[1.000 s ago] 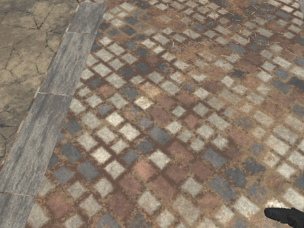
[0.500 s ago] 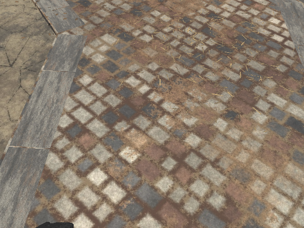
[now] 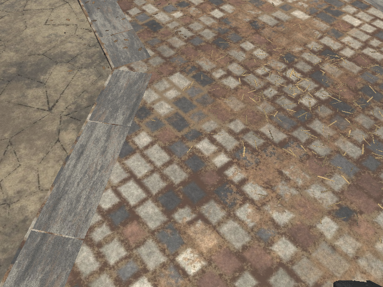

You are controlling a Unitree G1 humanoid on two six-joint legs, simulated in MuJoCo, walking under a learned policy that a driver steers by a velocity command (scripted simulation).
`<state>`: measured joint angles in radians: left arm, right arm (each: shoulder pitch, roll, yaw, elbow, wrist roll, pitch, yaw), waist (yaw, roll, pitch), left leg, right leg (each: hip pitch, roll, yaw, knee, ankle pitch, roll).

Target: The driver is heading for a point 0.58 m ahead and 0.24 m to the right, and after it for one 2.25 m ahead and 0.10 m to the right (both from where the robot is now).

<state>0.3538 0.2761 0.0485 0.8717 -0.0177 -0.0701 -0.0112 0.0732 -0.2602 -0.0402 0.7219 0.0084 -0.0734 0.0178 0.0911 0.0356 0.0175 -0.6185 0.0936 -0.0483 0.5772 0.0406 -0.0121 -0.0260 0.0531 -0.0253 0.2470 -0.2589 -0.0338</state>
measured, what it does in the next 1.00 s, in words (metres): walks ahead, turning right: left foot, then right foot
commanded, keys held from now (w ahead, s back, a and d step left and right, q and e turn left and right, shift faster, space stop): e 0.28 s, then w+e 0.72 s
